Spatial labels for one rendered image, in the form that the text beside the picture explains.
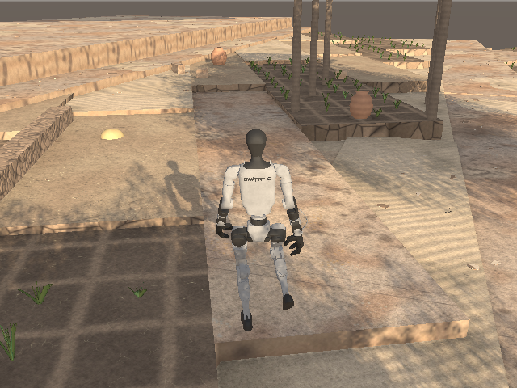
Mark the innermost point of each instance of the right robot forearm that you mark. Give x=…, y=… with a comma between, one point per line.
x=294, y=219

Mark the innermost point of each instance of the left robot upper arm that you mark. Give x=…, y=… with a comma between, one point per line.
x=231, y=173

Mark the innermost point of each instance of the left robot forearm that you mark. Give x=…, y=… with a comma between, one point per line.
x=222, y=215

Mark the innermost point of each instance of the humanoid robot head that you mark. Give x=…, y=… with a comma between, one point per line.
x=256, y=141

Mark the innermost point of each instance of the left robot hand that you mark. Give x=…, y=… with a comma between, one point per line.
x=227, y=226

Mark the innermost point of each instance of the robot left thigh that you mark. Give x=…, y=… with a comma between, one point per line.
x=239, y=242

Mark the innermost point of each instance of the right robot upper arm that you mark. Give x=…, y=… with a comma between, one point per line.
x=286, y=185

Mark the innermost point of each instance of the right robot hand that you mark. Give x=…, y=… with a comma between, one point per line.
x=298, y=243

